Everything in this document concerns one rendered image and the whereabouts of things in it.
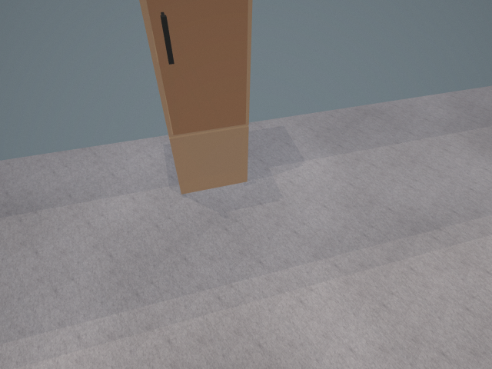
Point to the handle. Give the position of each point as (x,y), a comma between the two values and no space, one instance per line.
(167,38)

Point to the cupboard door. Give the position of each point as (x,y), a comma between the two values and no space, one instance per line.
(205,88)

